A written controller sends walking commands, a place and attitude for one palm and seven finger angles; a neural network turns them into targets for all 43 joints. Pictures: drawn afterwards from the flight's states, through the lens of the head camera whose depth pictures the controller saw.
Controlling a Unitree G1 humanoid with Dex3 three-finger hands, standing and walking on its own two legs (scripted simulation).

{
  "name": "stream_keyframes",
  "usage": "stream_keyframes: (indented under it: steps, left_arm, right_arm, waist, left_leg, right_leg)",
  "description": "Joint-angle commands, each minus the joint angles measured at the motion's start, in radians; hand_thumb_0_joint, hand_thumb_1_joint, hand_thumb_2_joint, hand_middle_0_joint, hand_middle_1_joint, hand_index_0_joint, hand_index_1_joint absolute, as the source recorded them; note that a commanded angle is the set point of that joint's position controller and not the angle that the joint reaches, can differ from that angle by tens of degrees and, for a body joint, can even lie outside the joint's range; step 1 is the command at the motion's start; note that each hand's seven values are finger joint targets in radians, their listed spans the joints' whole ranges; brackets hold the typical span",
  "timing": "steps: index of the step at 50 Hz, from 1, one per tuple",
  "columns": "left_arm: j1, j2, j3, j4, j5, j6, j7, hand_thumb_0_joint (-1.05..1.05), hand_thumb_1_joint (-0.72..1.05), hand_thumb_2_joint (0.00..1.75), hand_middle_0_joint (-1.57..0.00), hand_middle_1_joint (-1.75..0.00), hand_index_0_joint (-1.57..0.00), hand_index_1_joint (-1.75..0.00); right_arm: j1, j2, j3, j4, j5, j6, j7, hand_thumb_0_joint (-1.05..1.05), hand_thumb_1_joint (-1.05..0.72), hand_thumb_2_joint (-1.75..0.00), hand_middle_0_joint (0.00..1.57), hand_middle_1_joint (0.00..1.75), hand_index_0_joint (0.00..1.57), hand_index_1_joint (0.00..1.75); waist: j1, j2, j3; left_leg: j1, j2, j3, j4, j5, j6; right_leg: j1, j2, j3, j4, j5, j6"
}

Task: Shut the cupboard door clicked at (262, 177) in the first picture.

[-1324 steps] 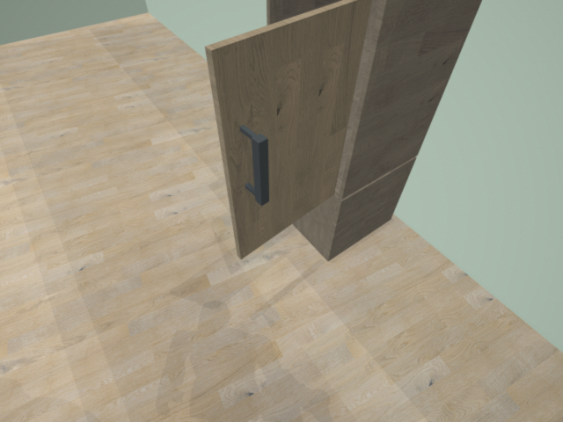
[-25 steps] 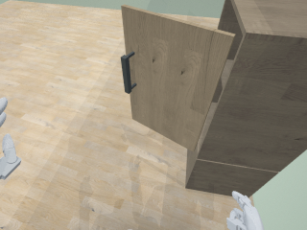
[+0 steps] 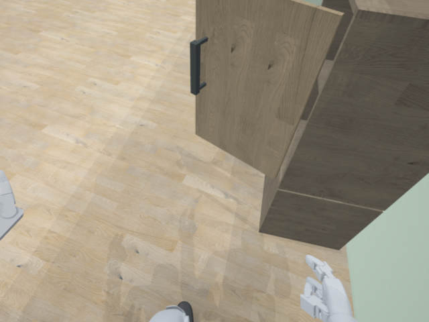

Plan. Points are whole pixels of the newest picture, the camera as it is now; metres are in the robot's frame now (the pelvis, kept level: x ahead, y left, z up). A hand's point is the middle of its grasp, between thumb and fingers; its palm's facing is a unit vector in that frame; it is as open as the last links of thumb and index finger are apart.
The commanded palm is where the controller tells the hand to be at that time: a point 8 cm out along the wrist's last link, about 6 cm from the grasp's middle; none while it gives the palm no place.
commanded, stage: stop stepping back and stand still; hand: left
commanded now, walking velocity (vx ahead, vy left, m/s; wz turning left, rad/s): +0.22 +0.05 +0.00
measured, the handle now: (199, 66) +0.83 +0.12 +0.02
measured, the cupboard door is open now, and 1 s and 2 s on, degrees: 66 66 66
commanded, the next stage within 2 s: let the arm hang, fingers relaxed in 1.66 s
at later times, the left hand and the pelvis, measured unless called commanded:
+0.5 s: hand out of the picture +0.12 +0.27 +0.18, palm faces +0.37 -0.83 -0.41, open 7.4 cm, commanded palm +0.08 +0.32 +0.20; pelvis -0.07 +0.02 +0.01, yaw -3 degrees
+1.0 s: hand out of the picture +0.13 +0.27 +0.19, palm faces +0.40 -0.79 -0.47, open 7.4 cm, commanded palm +0.08 +0.31 +0.20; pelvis -0.08 +0.02 +0.02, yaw -5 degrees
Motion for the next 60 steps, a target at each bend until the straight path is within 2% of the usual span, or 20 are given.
stream_keyframes:
  steps: [1,2,5,7,11,14,17,21,23,25,27,28,31,38,39,41,42,51,55,60]
  left_arm:
    - [-0.021,0.255,0.173,-0.255,-0.01,-0.085,0.029,0.0,0.9,0.9,-0.2,-0.3,-0.2,-0.3]
    - [-0.067,0.276,0.182,-0.235,-0.012,-0.093,0.043,0.0,0.9,0.9,-0.2,-0.3,-0.2,-0.3]
    - [-0.039,0.211,0.146,-0.147,-0.001,-0.027,0.045,0.0,0.9,0.9,-0.2,-0.3,-0.2,-0.3]
    - [-0.045,0.179,0.113,-0.081,-0.002,-0.001,0.042,0.0,0.9,0.9,-0.2,-0.3,-0.2,-0.3]
    - [-0.032,0.164,0.089,0.017,0.005,0.011,0.039,0.0,0.9,0.9,-0.2,-0.3,-0.2,-0.3]
    - [-0.016,0.133,0.051,-0.046,0.007,0.012,0.035,0.0,0.9,0.9,-0.2,-0.3,-0.2,-0.3]
    - [0.006,0.173,0.073,-0.158,0.01,0.001,0.034,0.0,0.9,0.9,-0.2,-0.3,-0.2,-0.3]
    - [0.006,0.227,0.136,-0.251,0.008,-0.02,0.057,0.0,0.9,0.9,-0.2,-0.3,-0.2,-0.3]
    - [-0.051,0.184,0.099,-0.226,0.023,-0.02,0.068,0.0,0.9,0.9,-0.2,-0.3,-0.2,-0.3]
    - [-0.139,0.173,0.084,-0.149,0.038,-0.021,0.076,0.0,0.9,0.9,-0.2,-0.3,-0.2,-0.3]
    - [-0.21,0.153,0.068,-0.129,0.045,-0.024,0.077,0.0,0.9,0.9,-0.2,-0.3,-0.2,-0.3]
    - [-0.237,0.155,0.068,-0.1,0.051,-0.028,0.075,0.0,0.9,0.9,-0.2,-0.3,-0.2,-0.3]
    - [-0.165,0.16,0.069,-0.071,0.045,-0.013,0.051,0.0,0.9,0.9,-0.2,-0.3,-0.2,-0.3]
    - [0.019,0.148,0.054,-0.181,0.037,0.013,0.043,0.0,0.9,0.9,-0.2,-0.3,-0.2,-0.3]
    - [0.02,0.162,0.072,-0.176,0.038,0.015,0.046,0.0,0.9,0.9,-0.2,-0.3,-0.2,-0.3]
    - [0.024,0.229,0.143,-0.159,0.036,0.018,0.056,0.0,0.9,0.9,-0.2,-0.3,-0.2,-0.3]
    - [-0.033,0.22,0.13,-0.183,0.02,0.003,0.06,0.0,0.9,0.9,-0.2,-0.3,-0.2,-0.3]
    - [-0.099,0.129,0.034,-0.051,0.028,-0.013,0.066,0.0,0.9,0.9,-0.2,-0.3,-0.2,-0.3]
    - [-0.105,0.142,0.032,-0.104,0.036,-0.021,0.058,0.0,0.9,0.9,-0.2,-0.3,-0.2,-0.3]
    - [-0.073,0.169,0.07,-0.162,0.038,-0.031,0.054,0.0,0.9,0.9,-0.2,-0.3,-0.2,-0.3]
  right_arm:
    - [-0.017,-0.14,-0.066,-0.083,-0.002,-0.046,-0.011,0.0,-0.9,-0.9,0.2,0.3,0.2,0.3]
    - [-0.013,-0.138,-0.061,-0.077,-0.005,-0.047,-0.016,0.0,-0.9,-0.9,0.2,0.3,0.2,0.3]
    - [-0.01,-0.156,-0.064,-0.101,0.019,-0.03,-0.045,0.0,-0.9,-0.9,0.2,0.3,0.2,0.3]
    - [-0.016,-0.171,-0.056,-0.093,0.022,-0.028,-0.059,0.0,-0.9,-0.9,0.2,0.3,0.2,0.3]
    - [-0.041,-0.183,-0.051,-0.094,0.016,-0.032,-0.059,0.0,-0.9,-0.9,0.2,0.3,0.2,0.3]
    - [-0.037,-0.187,-0.055,-0.119,0.014,-0.028,-0.057,0.0,-0.9,-0.9,0.2,0.3,0.2,0.3]
    - [-0.028,-0.17,-0.062,-0.13,0.005,-0.033,-0.05,0.0,-0.9,-0.9,0.2,0.3,0.2,0.3]
    - [0.013,-0.171,-0.084,-0.08,-0.008,-0.022,-0.039,0.0,-0.9,-0.9,0.2,0.3,0.2,0.3]
    - [0.015,-0.165,-0.077,-0.07,-0.01,-0.018,-0.04,0.0,-0.9,-0.9,0.2,0.3,0.2,0.3]
    - [0.015,-0.175,-0.067,-0.06,-0.012,-0.03,-0.058,0.0,-0.9,-0.9,0.2,0.3,0.2,0.3]
    - [0.029,-0.215,-0.066,-0.062,-0.004,-0.055,-0.072,0.0,-0.9,-0.9,0.2,0.3,0.2,0.3]
    - [0.026,-0.191,-0.059,-0.076,-0.002,-0.07,-0.07,0.0,-0.9,-0.9,0.2,0.3,0.2,0.3]
    - [0.0,-0.171,-0.062,-0.065,-0.006,-0.083,-0.048,0.0,-0.9,-0.9,0.2,0.3,0.2,0.3]
    - [-0.036,-0.148,-0.04,-0.11,-0.011,-0.035,-0.023,0.0,-0.9,-0.9,0.2,0.3,0.2,0.3]
    - [-0.024,-0.144,-0.042,-0.109,-0.014,-0.023,-0.025,0.0,-0.9,-0.9,0.2,0.3,0.2,0.3]
    - [-0.003,-0.135,-0.05,-0.103,-0.023,0.004,-0.024,0.0,-0.9,-0.9,0.2,0.3,0.2,0.3]
    - [-0.018,-0.134,-0.045,-0.091,-0.026,0.007,-0.024,0.0,-0.9,-0.9,0.2,0.3,0.2,0.3]
    - [-0.034,-0.148,-0.049,-0.075,0.006,-0.02,-0.051,0.0,-0.9,-0.9,0.2,0.3,0.2,0.3]
    - [-0.028,-0.181,-0.066,-0.091,0.016,-0.021,-0.052,0.0,-0.9,-0.9,0.2,0.3,0.2,0.3]
    - [-0.032,-0.161,-0.056,-0.104,0.016,-0.02,-0.044,0.0,-0.9,-0.9,0.2,0.3,0.2,0.3]
  waist:
    - [-0.012,-0.084,-0.159]
    - [-0.024,-0.098,-0.161]
    - [-0.041,-0.056,-0.21]
    - [-0.045,0.098,-0.176]
    - [-0.035,0.119,0.0]
    - [-0.026,0.163,0.038]
    - [-0.029,0.108,-0.03]
    - [-0.036,-0.105,-0.041]
    - [-0.053,-0.062,0.01]
    - [-0.063,0.078,0.062]
    - [-0.063,0.361,0.096]
    - [-0.051,0.329,0.123]
    - [-0.024,0.209,0.009]
    - [-0.027,0.184,-0.016]
    - [-0.031,0.124,-0.025]
    - [-0.03,-0.094,-0.033]
    - [-0.028,-0.109,-0.009]
    - [-0.02,-0.057,-0.002]
    - [-0.009,0.025,-0.034]
    - [-0.02,0.092,-0.069]
  left_leg:
    - [0.354,-0.024,-0.059,0.193,-0.296,-0.108]
    - [0.34,-0.006,-0.079,0.244,-0.268,-0.094]
    - [0.404,-0.018,-0.1,0.078,0.034,-0.039]
    - [0.489,0.035,-0.162,-0.006,0.122,-0.013]
    - [0.286,0.079,-0.31,-0.274,-0.506,-0.034]
    - [0.124,0.056,-0.283,-0.4,-0.706,-0.11]
    - [0.184,-0.016,-0.172,-0.238,-0.549,-0.107]
    - [0.313,-0.07,-0.115,0.343,-0.285,-0.085]
    - [0.31,-0.027,-0.157,0.278,-0.32,-0.067]
    - [0.372,-0.021,-0.164,0.052,-0.409,-0.04]
    - [0.333,0.173,-0.552,-0.309,-0.709,0.043]
    - [0.278,0.229,-0.649,-0.373,-0.712,0.093]
    - [0.199,0.186,-0.52,-0.415,-0.75,-0.007]
    - [0.048,0.08,-0.238,-0.301,-0.657,-0.026]
    - [0.046,0.049,-0.209,-0.203,-0.611,-0.033]
    - [0.025,-0.041,-0.138,0.192,-0.39,-0.055]
    - [-0.009,-0.046,-0.127,0.292,-0.344,-0.066]
    - [0.281,-0.048,-0.08,0.016,-0.179,-0.042]
    - [0.429,0.064,-0.179,-0.041,0.065,0.004]
    - [0.36,0.039,-0.163,-0.028,0.087,-0.019]
  right_leg:
    - [-0.227,-0.319,0.349,-0.376,0.199,-0.12]
    - [-0.176,-0.368,0.299,-0.319,0.449,-0.15]
    - [-0.041,-0.213,0.15,-0.076,0.788,-0.033]
    - [-0.103,-0.105,0.07,-0.052,0.553,0.024]
    - [-0.105,-0.038,0.027,-0.189,0.043,0.008]
    - [0.014,0.033,-0.041,-0.154,-0.043,-0.012]
    - [0.017,-0.019,-0.005,-0.232,-0.033,-0.043]
    - [-0.293,-0.323,0.356,-0.412,-0.227,-0.216]
    - [-0.33,-0.326,0.292,-0.35,-0.226,-0.187]
    - [-0.358,-0.195,0.145,-0.174,-0.22,-0.095]
    - [-0.359,-0.015,-0.012,0.184,-0.083,0.003]
    - [-0.352,-0.006,0.007,0.311,-0.034,0.009]
    - [-0.186,-0.008,0.014,0.348,0.022,0.002]
    - [0.152,0.0,-0.059,-0.116,0.064,-0.015]
    - [0.161,-0.045,0.007,-0.194,0.045,-0.038]
    - [0.065,-0.321,0.435,-0.41,-0.078,-0.159]
    - [0.072,-0.399,0.455,-0.419,0.076,-0.206]
    - [-0.003,-0.247,0.155,-0.227,0.488,-0.055]
    - [-0.057,-0.143,0.097,-0.156,0.47,0.064]
    - [0.028,-0.138,0.085,-0.155,0.523,0.02]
